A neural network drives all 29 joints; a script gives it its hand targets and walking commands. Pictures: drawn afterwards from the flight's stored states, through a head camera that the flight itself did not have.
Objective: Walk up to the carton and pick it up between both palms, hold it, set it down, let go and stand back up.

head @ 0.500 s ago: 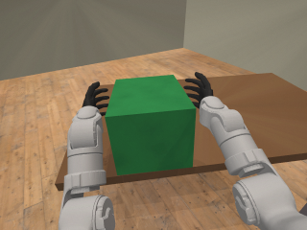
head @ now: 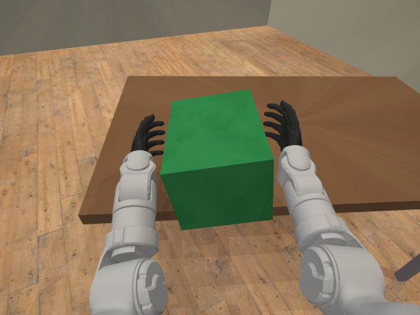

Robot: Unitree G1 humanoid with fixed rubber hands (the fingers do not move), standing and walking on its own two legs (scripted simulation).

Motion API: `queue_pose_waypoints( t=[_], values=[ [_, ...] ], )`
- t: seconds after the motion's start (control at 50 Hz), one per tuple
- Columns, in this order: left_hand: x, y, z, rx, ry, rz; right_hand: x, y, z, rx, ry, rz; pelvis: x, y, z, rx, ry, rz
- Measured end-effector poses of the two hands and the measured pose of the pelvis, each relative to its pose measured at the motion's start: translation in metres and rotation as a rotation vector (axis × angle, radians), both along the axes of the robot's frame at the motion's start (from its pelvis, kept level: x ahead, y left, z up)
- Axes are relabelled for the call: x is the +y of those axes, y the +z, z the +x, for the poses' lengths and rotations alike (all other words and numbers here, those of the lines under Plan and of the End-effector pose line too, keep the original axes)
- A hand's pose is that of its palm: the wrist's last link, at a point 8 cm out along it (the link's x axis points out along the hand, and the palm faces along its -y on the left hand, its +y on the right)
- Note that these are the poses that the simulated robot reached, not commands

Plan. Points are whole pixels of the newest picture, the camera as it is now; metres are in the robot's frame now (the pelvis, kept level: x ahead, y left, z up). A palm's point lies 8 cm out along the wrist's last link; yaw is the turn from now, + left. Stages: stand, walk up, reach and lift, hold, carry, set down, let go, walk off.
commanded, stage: set down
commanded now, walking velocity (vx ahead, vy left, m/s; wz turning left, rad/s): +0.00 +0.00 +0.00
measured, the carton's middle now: (217, 155) +0.46 +0.01 +0.08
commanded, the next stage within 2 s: none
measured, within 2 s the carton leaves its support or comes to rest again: rests again in 1.66 s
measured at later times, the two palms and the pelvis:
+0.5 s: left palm (139, 146) +0.42 +0.17 +0.14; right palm (279, 138) +0.43 -0.12 +0.16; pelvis +0.03 +0.00 +0.00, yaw +1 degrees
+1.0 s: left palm (144, 142) +0.42 +0.16 +0.15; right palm (284, 139) +0.43 -0.13 +0.15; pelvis +0.02 +0.00 +0.00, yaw -1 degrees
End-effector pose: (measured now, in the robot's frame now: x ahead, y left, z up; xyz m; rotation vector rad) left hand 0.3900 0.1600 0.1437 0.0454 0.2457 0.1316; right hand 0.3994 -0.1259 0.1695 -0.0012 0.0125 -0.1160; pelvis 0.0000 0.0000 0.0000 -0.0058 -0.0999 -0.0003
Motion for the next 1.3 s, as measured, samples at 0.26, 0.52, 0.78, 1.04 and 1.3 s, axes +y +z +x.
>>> queue_pose_waypoints(
  t=[0.26,0.52,0.78,1.04,1.3],
  values=[
    [-0.003,0.027,0.027,-0.031,-0.007,0.031,-0.004,0.018,0.023,-0.02,0.0,0.013,-0.001,-0.001,0.023,-0.011,0.005,0.001],
    [0.009,-0.006,0.024,0.026,0.031,0.01,0.009,-0.015,0.03,0.042,0.027,0.007,0.003,-0.002,0.03,-0.01,0.017,0.0],
    [-0.014,-0.01,0.027,0.039,-0.005,-0.002,-0.016,-0.021,0.021,0.064,-0.016,0.011,-0.002,-0.001,0.019,0.04,-0.011,0.001],
    [0.004,0.003,0.036,0.002,0.041,-0.027,0.002,-0.021,0.036,0.08,0.031,0.035,-0.002,0.0,0.017,0.089,-0.017,0.01],
    [0.006,-0.025,0.064,0.032,0.028,-0.03,0.003,-0.055,0.055,0.156,0.005,0.019,0.003,-0.001,0.039,0.176,-0.024,0.003]
  ],
)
